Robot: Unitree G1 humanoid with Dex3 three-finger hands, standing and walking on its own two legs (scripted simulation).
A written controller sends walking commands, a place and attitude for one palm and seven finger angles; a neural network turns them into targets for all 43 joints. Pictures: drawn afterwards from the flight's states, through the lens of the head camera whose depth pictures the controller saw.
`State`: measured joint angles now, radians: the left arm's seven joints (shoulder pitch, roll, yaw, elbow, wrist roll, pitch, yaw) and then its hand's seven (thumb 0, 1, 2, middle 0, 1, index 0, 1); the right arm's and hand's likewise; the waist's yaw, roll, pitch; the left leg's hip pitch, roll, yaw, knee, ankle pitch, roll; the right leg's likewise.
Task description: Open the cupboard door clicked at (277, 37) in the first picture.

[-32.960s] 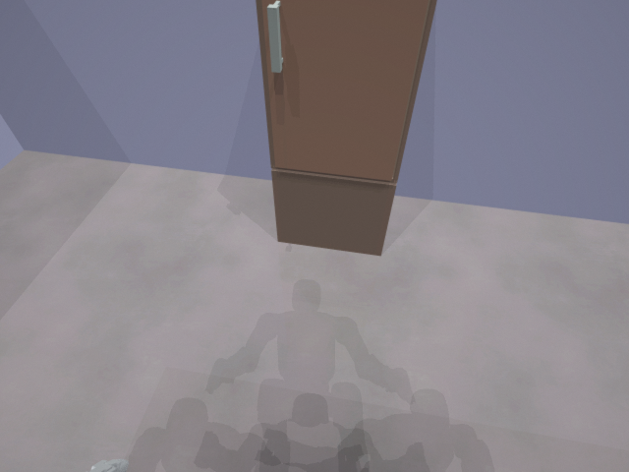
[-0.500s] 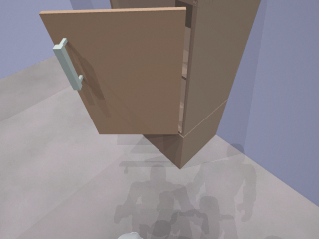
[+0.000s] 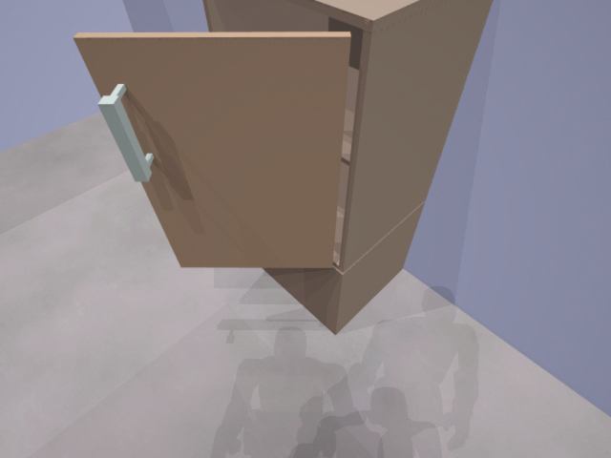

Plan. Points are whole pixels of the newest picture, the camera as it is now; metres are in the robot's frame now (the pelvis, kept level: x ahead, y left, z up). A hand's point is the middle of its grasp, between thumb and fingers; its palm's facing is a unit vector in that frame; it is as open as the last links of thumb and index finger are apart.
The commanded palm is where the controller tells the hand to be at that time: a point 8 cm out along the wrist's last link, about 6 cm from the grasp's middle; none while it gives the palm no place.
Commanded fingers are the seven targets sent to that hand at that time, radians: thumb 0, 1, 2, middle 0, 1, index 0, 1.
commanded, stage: look again from close up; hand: left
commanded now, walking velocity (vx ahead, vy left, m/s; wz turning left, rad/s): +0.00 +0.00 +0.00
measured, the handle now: (131, 134) +0.59 +0.33 +0.10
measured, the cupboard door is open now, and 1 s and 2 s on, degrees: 45 45 45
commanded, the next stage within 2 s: shuffle to correct the standing spot in 0.38 s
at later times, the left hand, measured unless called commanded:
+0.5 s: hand out of the picture +0.01 +0.17 -0.17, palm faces +0.00 -0.98 -0.19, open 7.4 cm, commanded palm none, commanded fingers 0.00 0.90 0.90 -0.20 -0.30 -0.20 -0.30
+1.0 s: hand out of the picture +0.06 +0.22 -0.18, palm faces +0.03 -0.97 -0.26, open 7.4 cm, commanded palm none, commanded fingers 0.00 0.90 0.90 -0.20 -0.30 -0.20 -0.30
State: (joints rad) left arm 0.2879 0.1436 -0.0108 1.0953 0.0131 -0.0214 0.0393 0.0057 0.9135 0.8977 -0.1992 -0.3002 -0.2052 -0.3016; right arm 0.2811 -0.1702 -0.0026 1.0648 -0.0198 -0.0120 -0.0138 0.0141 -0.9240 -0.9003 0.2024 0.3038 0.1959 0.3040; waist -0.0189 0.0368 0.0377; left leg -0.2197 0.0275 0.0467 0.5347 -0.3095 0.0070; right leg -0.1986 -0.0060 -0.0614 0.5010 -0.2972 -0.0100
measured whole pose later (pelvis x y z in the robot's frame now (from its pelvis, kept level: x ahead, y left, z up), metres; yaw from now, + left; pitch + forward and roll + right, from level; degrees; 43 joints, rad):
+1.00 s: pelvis +0.02 +0.03 -0.01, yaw -2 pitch -1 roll +2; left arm 0.26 0.17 0.04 1.01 0.03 0.01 0.04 0.01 0.90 0.90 -0.20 -0.30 -0.20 -0.30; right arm 0.28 -0.17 0.00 1.01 -0.02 0.00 -0.02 0.00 -0.91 -0.90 0.20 0.30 0.20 0.30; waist 0.03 0.00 0.06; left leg -0.21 -0.05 0.12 0.61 -0.39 0.06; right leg -0.27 -0.07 -0.09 0.65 -0.36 -0.03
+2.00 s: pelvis +0.03 +0.10 +0.00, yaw +0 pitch -1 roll +0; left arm 0.27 0.16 0.01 1.09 0.00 0.00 0.02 0.01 0.94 0.90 -0.20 -0.30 -0.20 -0.30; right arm 0.32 -0.11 0.01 1.16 -0.02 0.00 -0.03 0.00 -0.91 -0.90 0.20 0.30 0.19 0.30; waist -0.01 -0.01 0.03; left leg -0.20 0.05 0.05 0.45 -0.23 -0.03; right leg -0.16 0.04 -0.08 0.45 -0.27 -0.07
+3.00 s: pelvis +0.04 +0.14 +0.00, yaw -1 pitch -1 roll +0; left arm 0.26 0.16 -0.01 1.11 0.01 -0.01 0.03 0.01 0.91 0.90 -0.20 -0.30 -0.20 -0.30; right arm 0.24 -0.16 0.02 1.13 -0.02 -0.03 -0.03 0.01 -0.91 -0.90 0.20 0.30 0.20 0.30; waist 0.01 -0.01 0.04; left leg -0.14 -0.02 0.08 0.43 -0.27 0.04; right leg -0.15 -0.01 -0.03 0.46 -0.29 -0.01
